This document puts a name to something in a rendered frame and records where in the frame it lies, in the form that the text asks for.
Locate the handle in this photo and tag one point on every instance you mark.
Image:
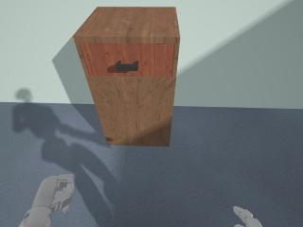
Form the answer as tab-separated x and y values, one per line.
127	66

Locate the drawer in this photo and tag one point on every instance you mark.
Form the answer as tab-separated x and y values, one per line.
154	60

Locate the robot left hand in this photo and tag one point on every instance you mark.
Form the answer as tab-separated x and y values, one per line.
48	196

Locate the cabinet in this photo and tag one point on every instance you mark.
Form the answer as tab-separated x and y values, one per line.
133	111

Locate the robot left forearm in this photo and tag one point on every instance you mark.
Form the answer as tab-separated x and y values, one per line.
39	216

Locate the robot right hand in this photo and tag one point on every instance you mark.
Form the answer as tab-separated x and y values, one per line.
246	217

